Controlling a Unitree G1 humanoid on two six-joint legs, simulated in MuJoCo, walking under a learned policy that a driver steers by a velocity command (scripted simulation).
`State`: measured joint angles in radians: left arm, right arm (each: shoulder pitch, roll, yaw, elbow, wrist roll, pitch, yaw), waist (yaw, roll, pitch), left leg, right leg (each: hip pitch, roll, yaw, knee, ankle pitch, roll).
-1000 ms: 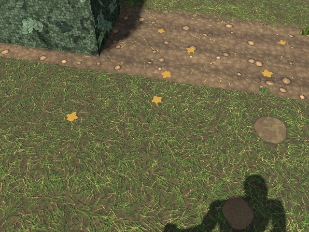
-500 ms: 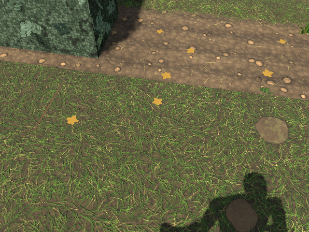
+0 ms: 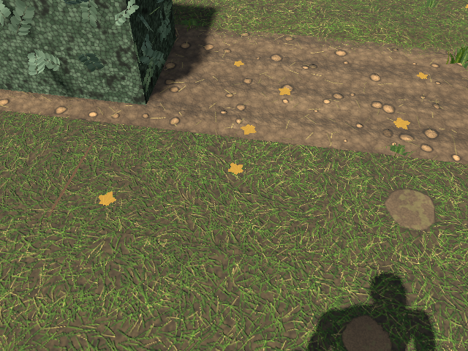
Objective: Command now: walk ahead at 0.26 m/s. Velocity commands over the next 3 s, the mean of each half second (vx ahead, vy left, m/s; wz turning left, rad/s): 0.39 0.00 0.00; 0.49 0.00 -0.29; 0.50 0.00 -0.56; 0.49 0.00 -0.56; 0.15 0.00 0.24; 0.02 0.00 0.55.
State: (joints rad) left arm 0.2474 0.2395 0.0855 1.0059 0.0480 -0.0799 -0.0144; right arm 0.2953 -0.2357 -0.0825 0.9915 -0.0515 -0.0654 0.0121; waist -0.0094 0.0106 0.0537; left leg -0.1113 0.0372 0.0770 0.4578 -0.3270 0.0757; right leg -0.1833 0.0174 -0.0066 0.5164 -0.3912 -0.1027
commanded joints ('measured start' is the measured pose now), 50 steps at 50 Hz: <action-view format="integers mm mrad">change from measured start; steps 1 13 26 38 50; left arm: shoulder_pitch -58 286 511 159 -238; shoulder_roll -7 -83 46 -99 90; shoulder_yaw -2 -74 -84 -102 -50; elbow -96 -13 102 -82 -242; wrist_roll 18 32 14 31 9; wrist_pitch -34 -37 -12 3 4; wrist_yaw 27 16 8 -64 -58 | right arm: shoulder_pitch -1 -200 -300 105 243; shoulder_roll -99 38 -57 -8 -141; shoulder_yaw -6 36 76 79 41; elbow -63 -170 -166 -27 37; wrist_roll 15 -46 -41 -24 -54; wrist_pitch -23 -31 17 -68 -43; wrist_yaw -30 20 27 -2 8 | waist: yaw -12 74 140 73 8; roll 95 -48 15 59 63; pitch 71 121 124 55 73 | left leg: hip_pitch -43 -619 -305 -142 198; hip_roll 267 69 112 300 256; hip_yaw -304 -124 -71 -125 176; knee -290 549 -195 -347 -172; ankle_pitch -301 152 675 518 873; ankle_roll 216 29 -34 235 95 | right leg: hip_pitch -58 123 162 -439 -357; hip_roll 2 -225 -140 -201 -8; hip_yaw -45 188 182 121 -57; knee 81 -302 240 469 165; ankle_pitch -38 132 203 265 264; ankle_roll -24 -155 -61 -21 -12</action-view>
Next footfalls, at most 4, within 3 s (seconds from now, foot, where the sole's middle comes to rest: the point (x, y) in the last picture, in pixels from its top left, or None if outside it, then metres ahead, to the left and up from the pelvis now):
0.56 left None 0.42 0.16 -0.94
1.04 right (277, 296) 0.74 -0.12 -0.94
1.58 left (240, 231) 1.12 0.00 -1.11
2.04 right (320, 213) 1.21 -0.36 -1.11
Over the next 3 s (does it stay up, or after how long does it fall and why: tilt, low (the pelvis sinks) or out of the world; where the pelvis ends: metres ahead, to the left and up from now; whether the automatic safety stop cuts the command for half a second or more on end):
stays up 1.30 -0.23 -0.33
